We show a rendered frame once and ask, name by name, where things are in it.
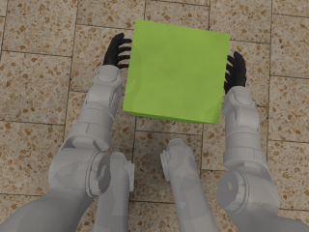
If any carton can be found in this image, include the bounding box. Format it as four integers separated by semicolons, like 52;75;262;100
123;19;230;125

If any left robot forearm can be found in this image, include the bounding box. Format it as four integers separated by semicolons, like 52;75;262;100
47;65;123;185

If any robot left hand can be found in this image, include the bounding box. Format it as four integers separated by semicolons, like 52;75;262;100
102;33;132;69

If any robot right hand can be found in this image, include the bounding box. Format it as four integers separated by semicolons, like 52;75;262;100
223;51;247;95

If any robot thigh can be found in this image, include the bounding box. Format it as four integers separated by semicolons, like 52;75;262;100
160;144;219;232
93;158;135;232

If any right robot thigh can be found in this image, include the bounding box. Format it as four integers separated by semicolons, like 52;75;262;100
160;144;219;232

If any right robot forearm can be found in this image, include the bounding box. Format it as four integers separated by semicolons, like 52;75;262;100
221;86;275;185

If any robot right upper arm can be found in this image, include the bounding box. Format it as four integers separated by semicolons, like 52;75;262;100
215;169;309;232

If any robot left upper arm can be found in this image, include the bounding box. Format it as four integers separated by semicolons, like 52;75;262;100
0;148;111;232

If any left robot thigh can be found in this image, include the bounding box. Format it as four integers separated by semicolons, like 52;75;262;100
93;158;135;232

